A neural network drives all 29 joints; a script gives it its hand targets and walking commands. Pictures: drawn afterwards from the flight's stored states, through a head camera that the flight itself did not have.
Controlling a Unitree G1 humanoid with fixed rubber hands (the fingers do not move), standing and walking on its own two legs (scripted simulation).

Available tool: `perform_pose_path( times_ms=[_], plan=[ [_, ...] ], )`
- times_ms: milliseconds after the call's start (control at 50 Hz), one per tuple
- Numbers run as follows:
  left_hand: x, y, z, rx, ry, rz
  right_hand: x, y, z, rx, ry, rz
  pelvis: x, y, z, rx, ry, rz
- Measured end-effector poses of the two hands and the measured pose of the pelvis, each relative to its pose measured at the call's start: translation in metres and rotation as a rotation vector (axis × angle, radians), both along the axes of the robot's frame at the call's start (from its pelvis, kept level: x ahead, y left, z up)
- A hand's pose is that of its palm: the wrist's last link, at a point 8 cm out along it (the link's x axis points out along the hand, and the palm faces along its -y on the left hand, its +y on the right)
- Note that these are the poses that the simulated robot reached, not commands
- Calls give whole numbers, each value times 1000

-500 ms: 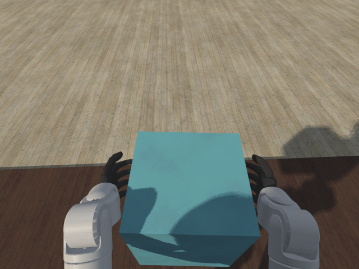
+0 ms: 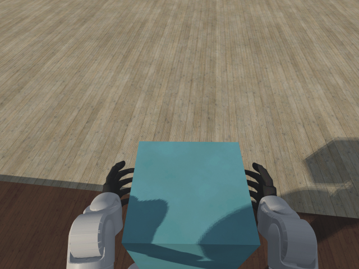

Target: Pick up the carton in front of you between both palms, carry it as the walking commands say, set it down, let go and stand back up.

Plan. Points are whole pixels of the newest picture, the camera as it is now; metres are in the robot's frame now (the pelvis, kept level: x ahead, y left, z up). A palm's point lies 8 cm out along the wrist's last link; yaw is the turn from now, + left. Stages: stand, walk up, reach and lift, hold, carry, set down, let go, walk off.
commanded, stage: carry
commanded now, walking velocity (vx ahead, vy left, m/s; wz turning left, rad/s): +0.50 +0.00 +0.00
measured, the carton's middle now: (187, 211) +0.25 +0.01 +0.00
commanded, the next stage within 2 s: none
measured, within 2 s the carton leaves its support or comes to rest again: neither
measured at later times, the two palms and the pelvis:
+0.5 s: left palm (152, 68) +0.68 +0.16 +0.08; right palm (245, 75) +0.65 -0.14 +0.09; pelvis +0.33 +0.05 -0.01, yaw -3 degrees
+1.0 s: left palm (163, 33) +1.03 +0.17 +0.05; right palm (231, 34) +1.03 -0.13 +0.05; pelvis +0.67 +0.00 -0.06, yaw +0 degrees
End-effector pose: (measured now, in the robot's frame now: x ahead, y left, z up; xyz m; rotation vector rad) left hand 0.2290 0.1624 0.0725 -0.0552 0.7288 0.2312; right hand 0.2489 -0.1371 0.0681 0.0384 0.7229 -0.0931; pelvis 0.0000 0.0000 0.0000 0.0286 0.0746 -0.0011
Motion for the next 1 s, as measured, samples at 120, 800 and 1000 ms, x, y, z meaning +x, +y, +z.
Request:
perform_pose_path(
  times_ms=[120,800,1000],
  plan=[
    [100,-3,12,-9,-79,-63,79,-3,12,-10,-79,-62,87,11,-7,-1,-11,-10],
    [644,8,-30,-25,7,27,642,7,-31,62,17,-41,537,1,-31,-43,27,-24],
    [797,8,-22,-73,-187,-6,780,7,-18,54,-179,-92,672,1,-56,-117,-13,1]
  ],
)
